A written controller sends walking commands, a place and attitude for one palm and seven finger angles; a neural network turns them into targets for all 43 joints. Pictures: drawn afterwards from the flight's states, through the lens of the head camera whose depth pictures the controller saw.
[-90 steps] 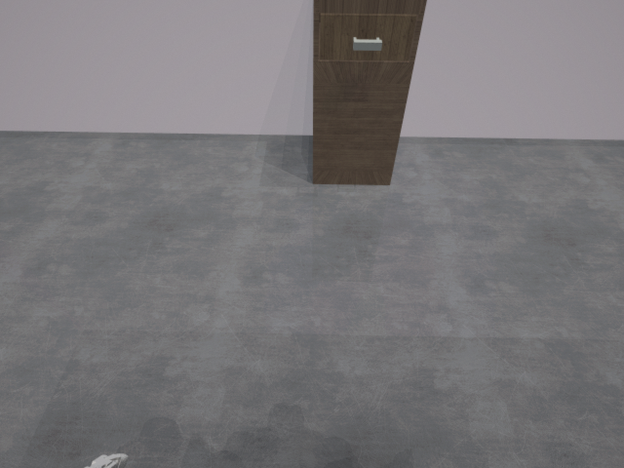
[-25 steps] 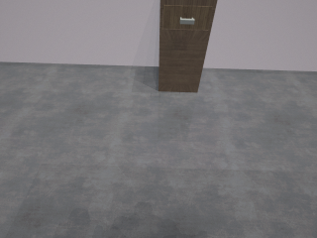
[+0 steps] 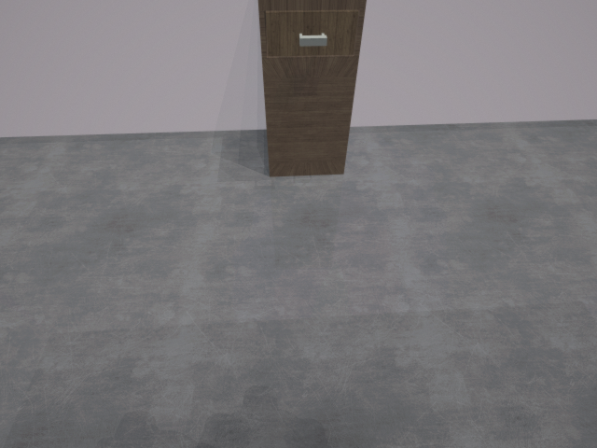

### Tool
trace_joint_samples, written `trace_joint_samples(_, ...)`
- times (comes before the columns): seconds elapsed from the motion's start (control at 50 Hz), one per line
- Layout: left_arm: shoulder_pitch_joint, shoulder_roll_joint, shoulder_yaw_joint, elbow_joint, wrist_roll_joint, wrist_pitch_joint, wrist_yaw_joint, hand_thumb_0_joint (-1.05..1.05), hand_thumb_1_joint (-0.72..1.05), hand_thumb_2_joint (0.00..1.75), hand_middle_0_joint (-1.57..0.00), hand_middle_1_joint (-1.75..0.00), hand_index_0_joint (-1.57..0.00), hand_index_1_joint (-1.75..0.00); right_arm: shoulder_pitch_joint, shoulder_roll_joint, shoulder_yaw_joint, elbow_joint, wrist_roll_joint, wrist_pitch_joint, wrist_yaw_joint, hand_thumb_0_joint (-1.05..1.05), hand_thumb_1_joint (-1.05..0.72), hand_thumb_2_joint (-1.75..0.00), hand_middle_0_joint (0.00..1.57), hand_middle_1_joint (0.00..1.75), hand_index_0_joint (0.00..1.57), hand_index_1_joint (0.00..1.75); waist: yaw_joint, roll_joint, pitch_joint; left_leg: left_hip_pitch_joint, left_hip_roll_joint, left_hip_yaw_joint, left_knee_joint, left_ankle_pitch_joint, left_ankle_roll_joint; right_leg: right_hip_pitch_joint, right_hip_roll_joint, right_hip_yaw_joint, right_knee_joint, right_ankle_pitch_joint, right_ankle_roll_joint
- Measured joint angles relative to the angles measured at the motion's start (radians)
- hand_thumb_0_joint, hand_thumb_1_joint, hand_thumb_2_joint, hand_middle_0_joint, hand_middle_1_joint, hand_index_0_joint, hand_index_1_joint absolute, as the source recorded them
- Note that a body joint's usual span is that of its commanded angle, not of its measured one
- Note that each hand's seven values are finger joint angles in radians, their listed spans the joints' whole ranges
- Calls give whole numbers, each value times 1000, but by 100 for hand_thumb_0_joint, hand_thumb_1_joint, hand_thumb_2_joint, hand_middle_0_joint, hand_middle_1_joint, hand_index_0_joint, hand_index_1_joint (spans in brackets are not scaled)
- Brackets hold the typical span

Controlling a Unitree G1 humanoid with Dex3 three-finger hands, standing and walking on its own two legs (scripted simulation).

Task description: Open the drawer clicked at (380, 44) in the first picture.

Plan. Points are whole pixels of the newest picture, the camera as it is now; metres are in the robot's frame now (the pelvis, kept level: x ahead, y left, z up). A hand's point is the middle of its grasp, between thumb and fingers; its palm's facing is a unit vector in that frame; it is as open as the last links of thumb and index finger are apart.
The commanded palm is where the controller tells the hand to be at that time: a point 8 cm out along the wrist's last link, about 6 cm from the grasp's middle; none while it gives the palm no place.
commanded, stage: walk to a spot facing it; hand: left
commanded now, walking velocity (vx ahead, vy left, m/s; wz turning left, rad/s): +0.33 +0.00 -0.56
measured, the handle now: (312, 38) +1.49 +0.06 -0.06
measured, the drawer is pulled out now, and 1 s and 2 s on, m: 0.00 0.00 0.00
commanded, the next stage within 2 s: turn to face it in 1.66 s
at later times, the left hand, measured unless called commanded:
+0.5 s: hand out of the picture +0.12 +0.17 -0.17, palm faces -0.08 -0.98 -0.17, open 7.4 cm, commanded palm none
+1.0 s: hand (286, 236) +0.58 +0.08 -0.15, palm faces -0.47 -0.87 -0.17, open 7.4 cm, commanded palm none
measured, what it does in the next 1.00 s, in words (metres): walks ahead, turning right: left foot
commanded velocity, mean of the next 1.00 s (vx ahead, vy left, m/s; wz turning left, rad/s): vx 0.36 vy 0.00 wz -0.38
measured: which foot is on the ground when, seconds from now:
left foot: down 0.00-0.08, up 0.10-0.52, down 0.54-1.00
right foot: down 0.00-0.54, up 0.56-1.00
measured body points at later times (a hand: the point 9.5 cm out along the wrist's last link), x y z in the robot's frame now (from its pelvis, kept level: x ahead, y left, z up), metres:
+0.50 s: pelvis +0.18 -0.01 +0.00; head +0.22 +0.00 +0.44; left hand +0.13 +0.22 -0.16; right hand +0.28 -0.25 -0.13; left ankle +0.31 +0.09 -0.71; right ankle +0.02 -0.10 -0.73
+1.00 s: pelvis +0.38 -0.03 +0.00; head +0.42 -0.03 +0.45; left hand +0.61 +0.12 -0.14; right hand +0.19 -0.19 -0.13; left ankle +0.32 +0.09 -0.73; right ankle +0.44 -0.20 -0.70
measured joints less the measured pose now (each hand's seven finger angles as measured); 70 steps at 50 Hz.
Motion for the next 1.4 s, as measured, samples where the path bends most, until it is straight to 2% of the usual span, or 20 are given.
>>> trace_joint_samples(0.04, 18, -22, 6, -7, 0, -2, -9, 1, 90, 90, -20, -29, -20, -30, 25, 11, -6, -2, -1, -7, -1, 1, -90, -90, 20, 30, 21, 30, -3, 9, 12, 17, 17, 24, 10, -22, -12, -25, -16, -43, 31, -26, 4)
trace_joint_samples(0.08, 31, -41, 10, -23, 2, -19, -16, 1, 90, 90, -20, -30, -20, -30, 52, 12, -11, 0, -2, -7, -2, 1, -90, -90, 20, 30, 21, 30, -5, 29, 27, 6, 46, 32, 80, -73, -23, -6, -19, -81, -52, 36, 0)
trace_joint_samples(0.1, 35, -46, 13, -30, 5, -37, -14, 1, 90, 90, -20, -30, -20, -30, 62, 15, -13, 5, 2, -2, -2, 1, -90, -90, 20, 30, 21, 30, -6, 34, 33, -32, 59, 28, 189, -120, -19, -10, -14, -91, -51, 99, -12)
trace_joint_samples(0.14, 44, -62, 14, -35, -1, -64, 3, 1, 90, 90, -20, -30, -20, -30, 71, 20, -15, 27, 5, 17, 1, 1, -90, -90, 20, 30, 21, 30, 3, 40, 39, -133, 55, -14, 437, -167, -7, -1, 3, -100, -26, 76, -39)
trace_joint_samples(0.2, 80, -86, 9, -31, -1, -80, 21, 1, 90, 89, -20, -30, -20, -30, 52, 30, -21, 33, 0, 25, 7, 1, -90, -90, 20, 30, 20, 30, 15, 31, 36, -267, 44, -26, 623, -84, -8, 62, 20, -81, -114, 70, -52)
trace_joint_samples(0.36, 156, -131, -1, 21, 4, -95, 32, 1, 90, 89, -20, -30, -20, -30, -64, 60, -37, -61, 0, 4, 21, 1, -90, -90, 20, 29, 20, 30, 7, 12, 36, -472, 63, -23, 522, 122, -32, 210, 36, -1, -330, 120, -41)
trace_joint_samples(0.48, 162, -120, 6, 34, 7, -93, 43, 1, 90, 89, -20, -30, -20, -30, -141, 82, -28, -97, 5, -8, 30, 1, -90, -90, 20, 29, 20, 30, 38, 0, 52, -422, 41, -5, 263, 143, -7, 304, 28, 47, -352, 51, -12)
trace_joint_samples(0.54, 177, -108, 17, 39, -1, -90, 43, 1, 90, 89, -20, -30, -20, -30, -154, 88, -14, -115, 0, -39, 22, 1, -90, -90, 20, 29, 20, 30, 40, -7, 47, -300, 15, 14, 99, 161, 30, 289, 24, 70, -200, -45, 0)
trace_joint_samples(0.58, 151, -90, 28, 48, -8, -75, 38, 1, 90, 89, -20, -30, -20, -30, -157, 102, -10, -119, -6, -60, 12, 1, -90, -90, 20, 30, 20, 30, 32, -30, 58, -290, 14, 46, 169, 111, 64, 162, 16, 59, 147, -83, -13)
trace_joint_samples(0.62, 112, -70, 36, 47, -7, -63, 34, 1, 90, 89, -20, -30, -20, -30, -133, 113, -5, -114, -3, -67, 5, 1, -90, -90, 20, 30, 20, 30, 27, -42, 60, -242, 18, 79, 172, 69, 77, 25, 3, 27, 434, -39, -19)
trace_joint_samples(0.68, 42, -45, 50, 16, 6, -48, 21, 1, 91, 90, -20, -29, -20, -29, -66, 122, -8, -85, -4, -71, -7, 0, -90, -90, 20, 30, 20, 30, 14, -45, 50, -150, 16, 112, 89, 70, 73, -135, -43, -36, 569, 63, -10)
trace_joint_samples(0.78, -56, -34, 66, -58, 15, -32, 9, 1, 91, 90, -19, -29, -19, -29, 57, 88, -36, -23, 1, -71, -24, -1, -94, -90, 20, 30, 21, 30, -7, -41, 22, -31, -2, 161, -46, 74, 79, -301, -107, -55, 475, 205, 18)
trace_joint_samples(0.9, -152, -44, 58, -85, 19, -17, -3, 1, 91, 90, -19, -29, -19, -29, 175, 65, -37, 36, 0, -64, -21, 0, -92, -90, 20, 29, 20, 30, -47, -28, 35, 94, -10, 206, -136, 41, 63, -325, -141, -72, 230, 298, 36)
trace_joint_samples(1.02, -227, -68, 38, -80, 14, -15, -8, 1, 91, 90, -19, -29, -19, -29, 263, 82, -24, 72, -10, -55, -18, 1, -91, -90, 19, 29, 20, 30, -103, -8, 67, 189, 18, 251, -135, -46, 15, -245, -106, -125, 16, 245, 1)
trace_joint_samples(1.08, -247, -80, 26, -87, 14, -38, -9, 1, 91, 90, -19, -29, -19, -29, 303, 100, -17, 94, -8, -44, -13, 1, -91, -90, 20, 29, 20, 30, -113, 8, 79, 200, 64, 263, -32, -129, -18, -150, -59, -166, -97, 217, -37)
trace_joint_samples(1.1, -248, -81, 24, -90, 14, -56, -7, 1, 91, 90, -19, -29, -19, -29, 313, 110, -14, 103, -2, -37, -9, 1, -91, -90, 20, 29, 20, 30, -108, 5, 79, 168, 88, 257, 79, -156, -19, -126, -52, -173, -117, 252, -53)
trace_joint_samples(1.16, -228, -92, 20, -86, -3, -90, 8, 0, 91, 90, -19, -29, -20, -29, 270, 129, -12, 114, 11, -10, -3, 1, -90, -90, 20, 29, 20, 30, -96, 5, 95, -41, 93, 94, 576, -171, -5, -104, -35, -170, -51, 193, -59)
trace_joint_samples(1.2, -190, -100, 15, -68, -8, -93, 19, 0, 91, 90, -20, -29, -20, -30, 221, 131, -18, 99, 7, -3, -2, 1, -90, -90, 20, 29, 20, 30, -89, 10, 89, -164, 90, 33, 726, -101, 0, -52, -18, -164, -96, 178, -51)
trace_joint_samples(1.3, -99, -79, 45, -28, -8, -103, 49, -3, 95, 89, -20, -30, -20, -30, 98, 127, -32, 18, -4, -9, 1, 1, -90, -90, 20, 29, 20, 30, -71, 26, 41, -352, 119, -1, 597, 9, -14, 58, 8, -153, -227, 189, -45)
trace_joint_samples(1.4, -19, -60, 37, 14, 2, -95, 39, -2, 94, 89, -20, -30, -20, -30, 8, 72, -50, -20, -7, -9, 9, 3, -95, -90, 20, 29, 20, 30, -33, 29, 18, -362, 110, 14, 327, 78, -14, 144, 8, -135, -266, 145, -20)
